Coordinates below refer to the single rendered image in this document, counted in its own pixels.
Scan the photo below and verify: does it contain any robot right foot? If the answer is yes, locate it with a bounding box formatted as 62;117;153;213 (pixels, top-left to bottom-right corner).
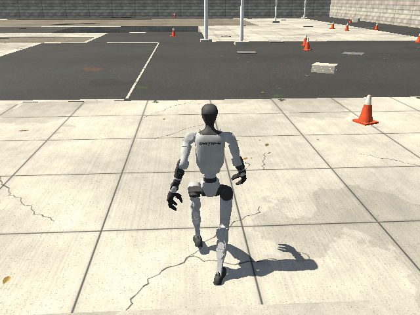
213;267;226;285

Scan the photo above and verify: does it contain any robot left upper arm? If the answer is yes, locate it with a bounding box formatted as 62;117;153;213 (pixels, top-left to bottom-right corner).
178;132;196;170

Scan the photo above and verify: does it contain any left robot forearm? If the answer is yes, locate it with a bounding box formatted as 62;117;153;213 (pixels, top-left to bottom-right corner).
169;159;184;193

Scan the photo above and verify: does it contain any right robot forearm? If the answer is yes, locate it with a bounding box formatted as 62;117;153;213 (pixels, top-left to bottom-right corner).
236;156;246;177

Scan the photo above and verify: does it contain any robot right thigh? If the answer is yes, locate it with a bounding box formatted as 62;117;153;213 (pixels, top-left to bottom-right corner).
216;184;233;240

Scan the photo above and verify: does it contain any robot right hand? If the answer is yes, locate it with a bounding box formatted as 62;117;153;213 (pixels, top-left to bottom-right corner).
231;173;247;185

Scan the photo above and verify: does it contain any robot left hand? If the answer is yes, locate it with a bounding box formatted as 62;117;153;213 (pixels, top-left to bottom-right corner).
167;191;182;211

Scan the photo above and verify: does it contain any robot right upper arm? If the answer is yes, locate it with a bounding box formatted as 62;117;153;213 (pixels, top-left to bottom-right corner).
223;132;242;167

